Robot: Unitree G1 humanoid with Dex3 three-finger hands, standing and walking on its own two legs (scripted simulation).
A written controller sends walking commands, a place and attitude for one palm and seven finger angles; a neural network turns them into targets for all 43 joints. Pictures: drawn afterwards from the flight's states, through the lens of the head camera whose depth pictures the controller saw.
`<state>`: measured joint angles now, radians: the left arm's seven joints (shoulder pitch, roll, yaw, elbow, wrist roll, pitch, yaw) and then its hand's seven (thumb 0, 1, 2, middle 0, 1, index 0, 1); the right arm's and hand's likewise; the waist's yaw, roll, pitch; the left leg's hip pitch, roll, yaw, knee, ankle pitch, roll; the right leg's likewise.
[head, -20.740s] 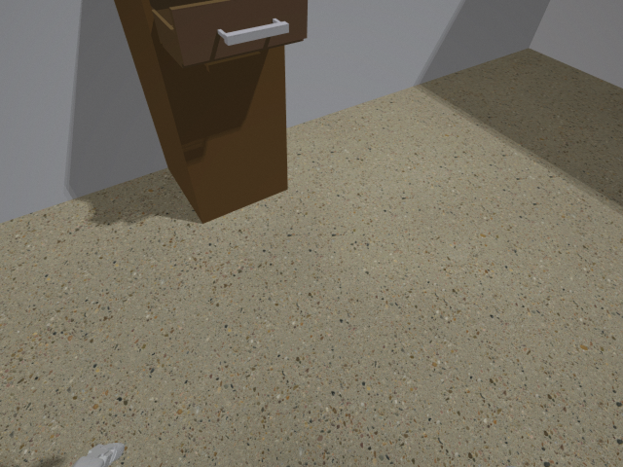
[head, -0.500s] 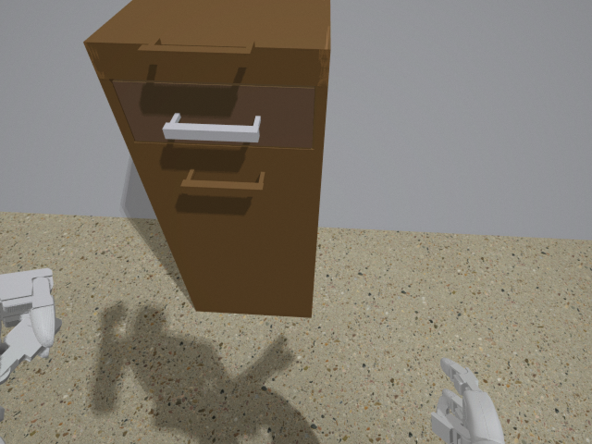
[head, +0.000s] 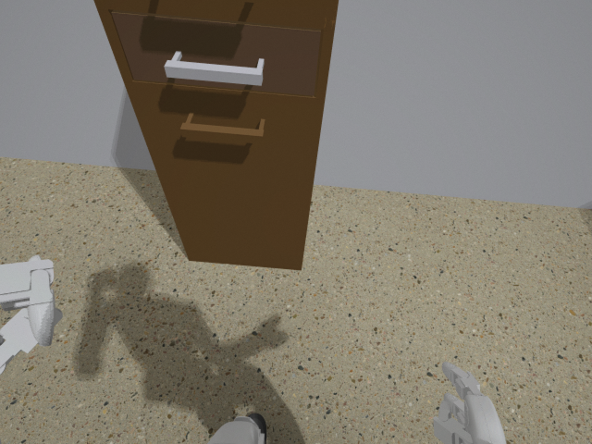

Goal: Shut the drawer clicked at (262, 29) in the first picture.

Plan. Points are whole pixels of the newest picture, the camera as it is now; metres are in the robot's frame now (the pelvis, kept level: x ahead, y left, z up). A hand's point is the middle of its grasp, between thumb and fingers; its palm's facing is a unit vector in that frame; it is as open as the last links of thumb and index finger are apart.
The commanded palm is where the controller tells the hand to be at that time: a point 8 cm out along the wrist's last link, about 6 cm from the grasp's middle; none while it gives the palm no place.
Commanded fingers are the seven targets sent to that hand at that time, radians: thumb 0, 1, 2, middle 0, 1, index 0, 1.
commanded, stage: step back with the hand held close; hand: left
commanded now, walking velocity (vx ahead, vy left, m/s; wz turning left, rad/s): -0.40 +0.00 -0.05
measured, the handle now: (217, 66) +0.74 +0.20 +0.08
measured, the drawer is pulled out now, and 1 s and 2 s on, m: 0.00 0.00 0.00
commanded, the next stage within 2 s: stop stepping back and stand still in 0.10 s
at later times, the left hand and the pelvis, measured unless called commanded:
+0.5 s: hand out of the picture +0.09 +0.26 +0.18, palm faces +0.37 -0.85 -0.36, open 3.3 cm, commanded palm +0.03 +0.30 +0.19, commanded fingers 0.00 0.90 0.90 -1.40 -1.60 -1.40 -1.60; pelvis -0.11 +0.02 +0.01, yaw -1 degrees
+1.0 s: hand out of the picture +0.07 +0.25 +0.18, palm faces +0.38 -0.82 -0.43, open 3.3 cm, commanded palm none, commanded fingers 0.00 0.90 0.90 -1.36 -1.56 -1.36 -1.56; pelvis -0.13 +0.01 +0.01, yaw -2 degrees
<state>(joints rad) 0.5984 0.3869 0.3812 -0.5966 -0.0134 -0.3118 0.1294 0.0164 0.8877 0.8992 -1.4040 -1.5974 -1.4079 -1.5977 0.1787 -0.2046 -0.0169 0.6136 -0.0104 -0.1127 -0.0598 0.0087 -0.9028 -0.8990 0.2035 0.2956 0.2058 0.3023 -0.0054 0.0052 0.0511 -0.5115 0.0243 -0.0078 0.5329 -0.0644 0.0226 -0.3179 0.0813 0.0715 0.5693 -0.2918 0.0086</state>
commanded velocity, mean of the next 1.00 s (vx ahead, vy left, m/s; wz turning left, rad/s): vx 0.04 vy -0.02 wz -0.01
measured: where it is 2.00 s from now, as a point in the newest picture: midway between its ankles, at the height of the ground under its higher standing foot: outside the picture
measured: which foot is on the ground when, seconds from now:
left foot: down 0.00-0.16, up 0.18-0.30, down 0.32-1.00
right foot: down 0.00-0.32, up 0.34-0.56, down 0.58-1.00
